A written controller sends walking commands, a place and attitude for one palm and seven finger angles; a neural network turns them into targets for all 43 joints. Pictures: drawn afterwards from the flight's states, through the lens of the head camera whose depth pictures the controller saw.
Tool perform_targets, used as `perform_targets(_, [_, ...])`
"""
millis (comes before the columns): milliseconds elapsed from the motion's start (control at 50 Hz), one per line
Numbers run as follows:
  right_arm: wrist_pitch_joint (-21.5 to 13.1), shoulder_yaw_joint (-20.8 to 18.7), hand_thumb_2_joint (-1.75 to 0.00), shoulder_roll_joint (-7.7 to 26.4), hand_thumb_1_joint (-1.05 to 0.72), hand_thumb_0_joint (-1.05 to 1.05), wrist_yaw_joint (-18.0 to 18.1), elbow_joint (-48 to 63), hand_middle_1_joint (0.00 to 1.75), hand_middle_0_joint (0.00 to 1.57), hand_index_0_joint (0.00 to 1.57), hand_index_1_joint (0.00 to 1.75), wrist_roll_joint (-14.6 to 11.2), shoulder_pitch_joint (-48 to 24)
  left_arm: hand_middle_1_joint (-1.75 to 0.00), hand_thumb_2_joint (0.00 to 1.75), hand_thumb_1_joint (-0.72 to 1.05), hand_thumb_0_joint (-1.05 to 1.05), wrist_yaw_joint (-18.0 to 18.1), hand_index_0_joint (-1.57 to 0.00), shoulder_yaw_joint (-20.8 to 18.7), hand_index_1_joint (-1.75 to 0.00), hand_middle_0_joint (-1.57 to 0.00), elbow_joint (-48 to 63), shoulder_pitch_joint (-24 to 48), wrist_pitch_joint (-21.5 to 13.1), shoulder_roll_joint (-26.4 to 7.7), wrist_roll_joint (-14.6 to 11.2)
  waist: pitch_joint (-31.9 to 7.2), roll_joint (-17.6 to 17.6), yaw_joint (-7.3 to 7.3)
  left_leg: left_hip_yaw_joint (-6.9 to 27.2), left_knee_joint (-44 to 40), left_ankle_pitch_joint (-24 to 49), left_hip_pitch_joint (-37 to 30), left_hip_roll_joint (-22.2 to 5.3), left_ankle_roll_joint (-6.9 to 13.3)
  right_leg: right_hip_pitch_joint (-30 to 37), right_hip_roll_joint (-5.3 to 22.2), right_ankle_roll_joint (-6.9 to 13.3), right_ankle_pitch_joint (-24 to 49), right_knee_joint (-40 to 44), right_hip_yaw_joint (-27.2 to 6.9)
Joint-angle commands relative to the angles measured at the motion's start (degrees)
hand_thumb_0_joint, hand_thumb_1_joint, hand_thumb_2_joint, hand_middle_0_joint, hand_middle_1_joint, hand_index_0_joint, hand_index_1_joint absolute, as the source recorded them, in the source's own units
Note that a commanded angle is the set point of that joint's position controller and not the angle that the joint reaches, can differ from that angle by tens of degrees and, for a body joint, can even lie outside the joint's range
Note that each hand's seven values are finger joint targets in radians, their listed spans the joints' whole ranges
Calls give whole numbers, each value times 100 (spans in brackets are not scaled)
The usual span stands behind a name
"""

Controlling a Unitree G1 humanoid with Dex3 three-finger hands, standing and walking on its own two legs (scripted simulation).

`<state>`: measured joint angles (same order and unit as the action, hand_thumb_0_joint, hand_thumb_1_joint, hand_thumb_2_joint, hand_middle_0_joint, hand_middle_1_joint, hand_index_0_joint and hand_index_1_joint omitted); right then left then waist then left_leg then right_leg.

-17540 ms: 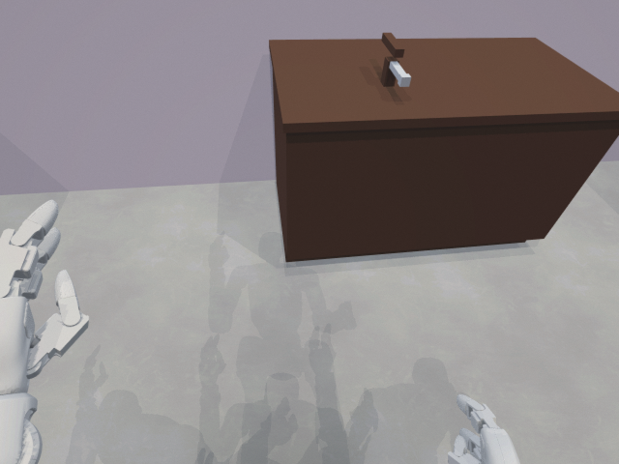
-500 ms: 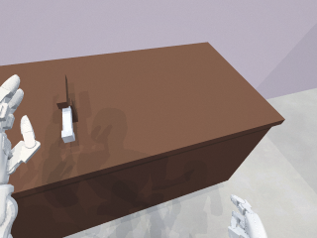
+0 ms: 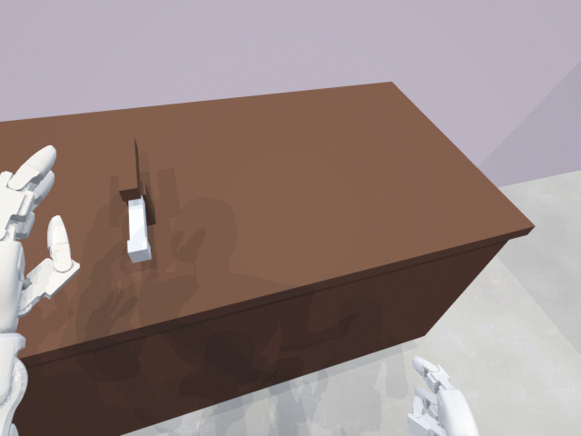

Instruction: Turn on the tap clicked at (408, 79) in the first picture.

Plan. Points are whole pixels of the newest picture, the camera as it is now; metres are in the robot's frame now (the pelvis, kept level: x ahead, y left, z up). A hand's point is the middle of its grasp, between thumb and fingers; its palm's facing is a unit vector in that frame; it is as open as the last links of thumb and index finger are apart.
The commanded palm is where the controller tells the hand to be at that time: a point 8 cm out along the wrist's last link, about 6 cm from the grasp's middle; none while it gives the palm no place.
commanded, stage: come to a stop and stand still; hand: left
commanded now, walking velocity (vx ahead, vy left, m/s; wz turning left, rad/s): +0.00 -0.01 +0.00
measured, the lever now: (139, 250) +0.36 +0.28 +0.01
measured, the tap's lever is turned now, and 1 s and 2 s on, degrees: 0 0 0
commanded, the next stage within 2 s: look again from close up in 0.86 s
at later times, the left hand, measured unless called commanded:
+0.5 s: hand (60, 284) +0.20 +0.25 +0.17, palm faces +0.47 -0.84 -0.28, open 7.5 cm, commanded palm +0.15 +0.27 +0.17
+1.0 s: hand (82, 282) +0.21 +0.24 +0.16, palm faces +0.38 -0.85 -0.36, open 7.5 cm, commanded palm +0.16 +0.28 +0.17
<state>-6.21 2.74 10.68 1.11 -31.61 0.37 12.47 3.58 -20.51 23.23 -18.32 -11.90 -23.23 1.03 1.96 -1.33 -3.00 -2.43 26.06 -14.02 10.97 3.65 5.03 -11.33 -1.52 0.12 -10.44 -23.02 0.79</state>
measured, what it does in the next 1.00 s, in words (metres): stands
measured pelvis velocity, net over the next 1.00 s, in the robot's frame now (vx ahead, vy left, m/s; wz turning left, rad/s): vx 0.00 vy -0.01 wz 0.01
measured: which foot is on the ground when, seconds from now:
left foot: down 0.00-1.00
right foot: down 0.00-1.00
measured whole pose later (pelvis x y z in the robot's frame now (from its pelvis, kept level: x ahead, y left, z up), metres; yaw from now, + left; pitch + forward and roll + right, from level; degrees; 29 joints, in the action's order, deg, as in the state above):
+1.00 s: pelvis +0.00 -0.01 +0.00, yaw +1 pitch -2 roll -1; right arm -7.3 1.7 11.3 1.5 -33.2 -0.5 12.2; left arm 5.1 -19.3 24.6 -23.7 -13.7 -20.8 -2.2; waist 2.3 -1.0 -1.7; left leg -1.7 25.0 -13.5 10.1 3.6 4.5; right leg -10.3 -1.6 0.5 -10.1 -21.9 1.5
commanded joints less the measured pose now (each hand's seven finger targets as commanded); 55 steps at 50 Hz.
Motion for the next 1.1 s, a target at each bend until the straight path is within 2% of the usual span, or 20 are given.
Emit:
perform_targets(0, [-525,-412,-90,667,-90,0,50,679,30,20,20,30,-24,-305,-30,90,90,0,-12,-20,-1081,-30,-20,-452,1149,-667,-1245,-250,-579,377,-5,821,-511,1504,76,-905,-472,95,522,344,565,227,-812])
perform_targets(40, [-588,-501,-90,730,-90,0,-117,826,30,20,20,30,-176,-268,-30,90,90,0,-76,-20,-78,-30,-20,205,297,-639,-125,-445,-1200,1500,103,729,-498,1986,-443,-909,-617,237,482,287,723,-361,-485])
perform_targets(60, [-573,-535,-90,827,-90,0,-192,860,30,20,20,30,-118,-202,-30,90,90,0,-62,-20,-107,-30,-20,846,99,-675,-295,-436,-1294,1550,88,873,-535,2258,-392,-1078,-591,289,456,229,453,-491,-355])
perform_targets(80, [-571,-527,-90,800,-90,0,-250,877,30,20,20,30,-118,-267,-30,90,90,0,-38,-20,-15,-30,-20,1186,-170,-691,-276,-423,-1257,1389,60,869,-550,2191,-244,-1165,-513,346,454,193,223,-510,-306])
perform_targets(120, [-570,-492,-90,796,-90,0,-261,931,30,20,20,30,-139,-340,-30,90,90,0,61,-20,-149,-30,-20,1350,-519,-658,-449,-413,-1057,532,32,924,-654,1369,421,-1147,-445,686,444,125,278,-407,-282])
perform_targets(180, [-555,-490,-90,803,-90,0,-110,942,30,20,20,30,-161,-438,-30,90,90,0,235,-20,-796,-30,-20,1431,-516,-679,-969,-448,-1077,-552,78,902,-568,870,529,-959,-520,789,476,109,492,-243,-262])
perform_targets(200, [-545,-486,-90,796,-90,0,-25,933,30,20,20,30,-153,-483,-30,90,90,0,268,-20,-1023,-30,-20,1328,-415,-687,-1126,-484,-994,-615,88,896,-565,646,537,-903,-504,702,524,115,468,-150,-367])
perform_targets(220, [-537,-478,-90,793,-90,0,42,920,30,20,20,30,-150,-491,-30,90,90,0,277,-20,-1074,-30,-20,1339,-190,-716,-1148,-497,-892,-461,119,928,-598,475,535,-836,-509,583,539,145,356,-116,-449])
perform_targets(240, [-507,-449,-90,805,-90,0,109,887,30,20,20,30,-146,-568,-30,90,90,0,312,-20,-1337,-30,-20,1442,95,-714,-1500,-479,-781,-71,131,916,-629,489,494,-834,-490,462,551,141,365,-135,-452])
perform_targets(280, [-515,-405,-90,742,-90,0,171,844,30,20,20,30,-150,-558,-30,90,90,0,278,-20,-978,-30,-20,1292,440,-743,-1150,-472,-624,693,146,946,-745,284,582,-864,-454,431,533,151,223,-164,-456])
perform_targets(320, [-581,-372,-90,719,-90,0,172,777,30,20,20,30,-149,-521,-30,90,90,0,246,-20,-716,-30,-20,1148,646,-753,-945,-440,-493,990,135,922,-839,-190,651,-915,-361,430,524,141,48,-96,-477])
perform_targets(460, [-679,-384,-90,777,-90,0,47,654,30,20,20,30,-112,-415,-30,90,90,0,257,-20,10,-30,-20,903,310,-690,-254,-300,-481,375,137,876,-811,-110,467,-824,-384,452,444,134,94,232,-481])
perform_targets(540, [-569,-400,-90,798,-90,0,68,685,30,20,20,30,-92,-463,-30,90,90,0,315,-20,-473,-30,-20,720,109,-623,-688,-283,-347,142,124,830,-797,-76,583,-759,-403,404,463,139,82,426,-564])
perform_targets(560, [-532,-385,-90,765,-90,0,78,734,30,20,20,30,-86,-487,-30,90,90,0,290,-20,-348,-30,-20,798,174,-636,-523,-300,-367,205,150,820,-775,-20,556,-740,-402,407,484,158,68,422,-571])
perform_targets(640, [-514,-352,-90,747,-90,0,120,815,30,20,20,30,-72,-587,-30,90,90,0,291,-20,-670,-30,-20,1260,455,-684,-903,-315,-457,578,133,844,-877,-57,497,-750,-394,499,433,144,133,396,-542])
perform_targets(660, [-513,-345,-90,715,-90,0,128,830,30,20,20,30,-62,-581,-30,90,90,0,275,-20,-541,-30,-20,1345,435,-701,-740,-327,-566,623,139,822,-859,55,446,-753,-385,612,420,143,246,323,-491])
perform_targets(740, [-590,-354,-90,728,-90,0,100,850,30,20,20,30,-62,-572,-30,90,90,0,279,-20,-527,-30,-20,1692,239,-673,-766,-345,-980,740,114,726,-603,1147,-15,-728,-463,803,431,141,1099,166,-418])
perform_targets(840, [-522,-418,-90,787,-90,0,77,758,30,20,20,30,-84,-485,-30,90,90,0,283,-20,-497,-30,-20,1358,-245,-547,-638,-356,-1023,529,125,719,-474,1856,-162,-787,-604,777,430,132,1367,115,-314])
perform_targets(1000, [-357,-419,-90,804,-90,0,121,789,30,20,20,30,-105,-555,-30,90,90,0,257,-20,-432,-30,-20,1208,-43,-464,-594,-381,-593,318,139,826,-822,923,282,-826,-609,725,394,96,738,181,-291])
perform_targets(1080, [-372,-406,-90,772,-90,0,139,821,30,20,20,30,-84,-611,-30,90,90,0,278,-20,-453,-30,-20,1511,93,-492,-664,-362,-722,468,125,817,-843,690,261,-807,-546,850,407,96,729,179,-300])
